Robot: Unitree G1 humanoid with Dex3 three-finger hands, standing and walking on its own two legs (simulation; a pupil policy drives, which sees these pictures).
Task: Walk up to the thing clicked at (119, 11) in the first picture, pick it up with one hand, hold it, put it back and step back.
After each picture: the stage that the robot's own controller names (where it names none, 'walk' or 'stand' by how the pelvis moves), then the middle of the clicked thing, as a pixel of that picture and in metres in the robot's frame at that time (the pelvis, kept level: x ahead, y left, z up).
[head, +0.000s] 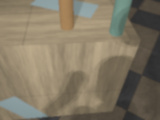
stand; (121, 9) +0.69 -0.15 +0.13
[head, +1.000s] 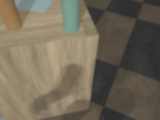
rise first; (70, 1) +0.62 +0.07 +0.17
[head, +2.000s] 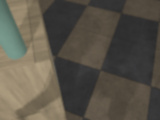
stand; (2, 23) +0.44 +0.26 +0.17
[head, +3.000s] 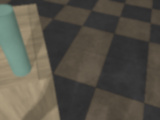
stand; (13, 45) +0.43 +0.25 +0.13
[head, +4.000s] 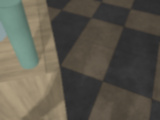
stand; (20, 37) +0.45 +0.22 +0.13
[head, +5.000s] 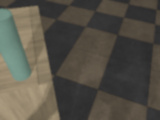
stand; (12, 49) +0.42 +0.25 +0.13
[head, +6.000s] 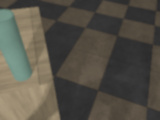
stand; (13, 50) +0.42 +0.24 +0.13
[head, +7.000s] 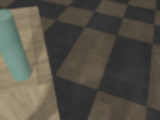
rise first; (12, 50) +0.41 +0.24 +0.13
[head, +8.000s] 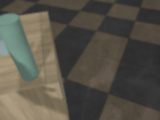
rise first; (20, 51) +0.42 +0.25 +0.13
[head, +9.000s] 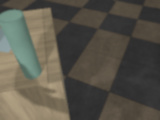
go down; (23, 49) +0.41 +0.25 +0.13
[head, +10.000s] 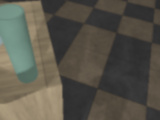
go down; (20, 49) +0.39 +0.21 +0.14
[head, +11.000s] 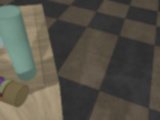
approach; (18, 48) +0.41 +0.22 +0.14
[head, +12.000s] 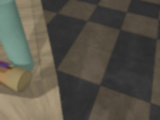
close in; (14, 39) +0.42 +0.22 +0.16
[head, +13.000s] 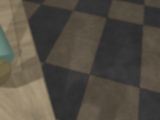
close in; out of the picture +0.44 +0.25 +0.19
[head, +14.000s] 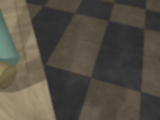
close in; out of the picture +0.43 +0.24 +0.18
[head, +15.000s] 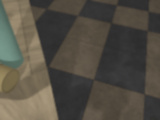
lift; out of the picture +0.43 +0.23 +0.19
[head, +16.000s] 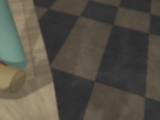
lift; (4, 34) +0.41 +0.22 +0.18
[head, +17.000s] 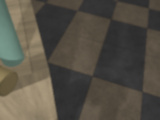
lift; (0, 28) +0.42 +0.23 +0.19
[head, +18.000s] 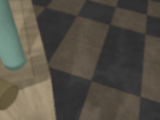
close in; (4, 33) +0.42 +0.23 +0.17
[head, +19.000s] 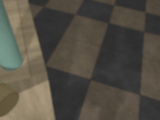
lift; out of the picture +0.42 +0.24 +0.18
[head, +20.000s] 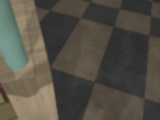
lift; (6, 33) +0.43 +0.23 +0.17
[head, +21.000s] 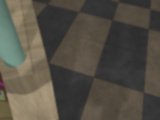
lift; (1, 30) +0.43 +0.23 +0.18
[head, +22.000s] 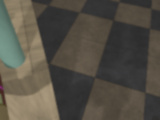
lift; (1, 31) +0.43 +0.23 +0.18
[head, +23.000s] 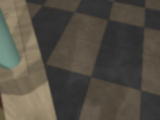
lift; out of the picture +0.43 +0.24 +0.18
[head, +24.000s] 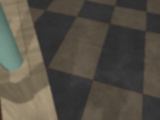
lift; out of the picture +0.43 +0.24 +0.18
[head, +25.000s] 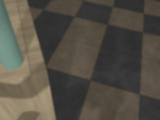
lift; (0, 33) +0.43 +0.24 +0.18
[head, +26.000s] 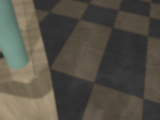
lift; (8, 34) +0.43 +0.23 +0.17
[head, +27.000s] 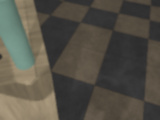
lift; (14, 36) +0.43 +0.23 +0.17
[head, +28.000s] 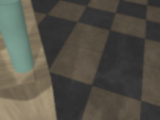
lift; (16, 38) +0.43 +0.21 +0.16
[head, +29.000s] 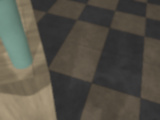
lift; (13, 34) +0.44 +0.22 +0.16
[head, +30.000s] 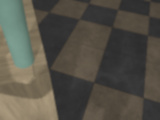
lift; (16, 33) +0.44 +0.22 +0.16
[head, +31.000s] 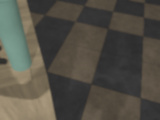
lift; (13, 36) +0.44 +0.21 +0.16
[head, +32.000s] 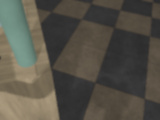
lift; (18, 33) +0.44 +0.22 +0.16
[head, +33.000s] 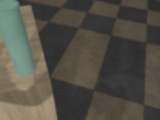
lift; (17, 43) +0.43 +0.21 +0.16
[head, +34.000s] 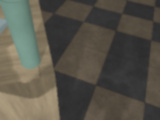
lift; (23, 35) +0.44 +0.21 +0.15
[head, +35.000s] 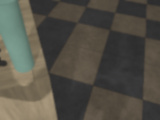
lift; (15, 38) +0.43 +0.21 +0.16
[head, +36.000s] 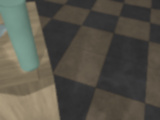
lift; (22, 38) +0.45 +0.20 +0.15
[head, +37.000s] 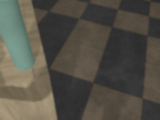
lower; (15, 36) +0.43 +0.22 +0.16
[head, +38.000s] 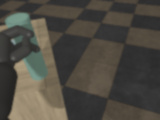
hold; (30, 50) +0.44 +0.21 +0.15
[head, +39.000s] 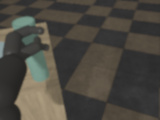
hold; (33, 52) +0.45 +0.21 +0.14
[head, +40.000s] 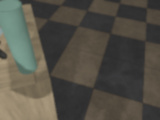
lower; (19, 42) +0.44 +0.21 +0.15
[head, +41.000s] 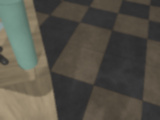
lower; (20, 36) +0.45 +0.21 +0.15
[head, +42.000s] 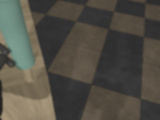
lower; (16, 35) +0.44 +0.21 +0.16
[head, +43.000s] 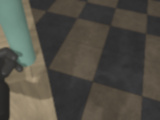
lower; (17, 32) +0.45 +0.21 +0.17
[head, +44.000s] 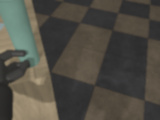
open; (21, 34) +0.45 +0.21 +0.16
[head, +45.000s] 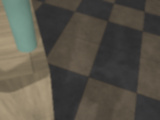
rise; (19, 16) +0.49 +0.20 +0.17
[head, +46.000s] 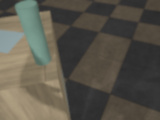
sink last; (35, 36) +0.50 +0.22 +0.14
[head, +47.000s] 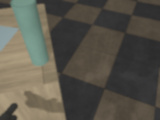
stand; (33, 35) +0.47 +0.21 +0.13
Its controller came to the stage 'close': yes
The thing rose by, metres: 0.00
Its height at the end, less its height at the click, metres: +0.00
